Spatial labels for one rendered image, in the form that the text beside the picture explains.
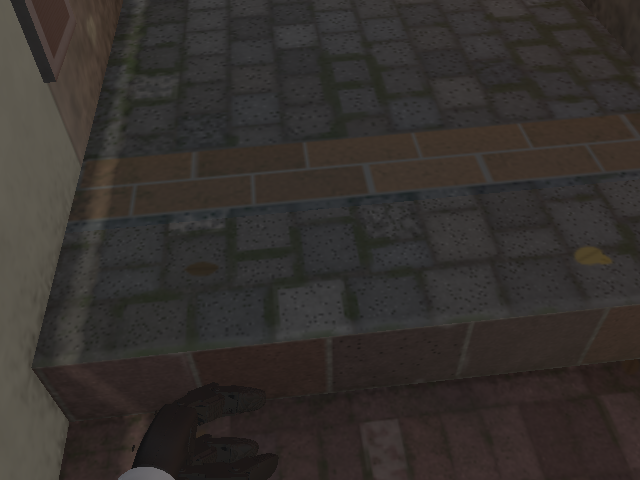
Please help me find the left robot hand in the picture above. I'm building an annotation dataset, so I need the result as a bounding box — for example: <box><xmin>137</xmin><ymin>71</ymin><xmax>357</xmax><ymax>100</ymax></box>
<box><xmin>131</xmin><ymin>382</ymin><xmax>279</xmax><ymax>480</ymax></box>

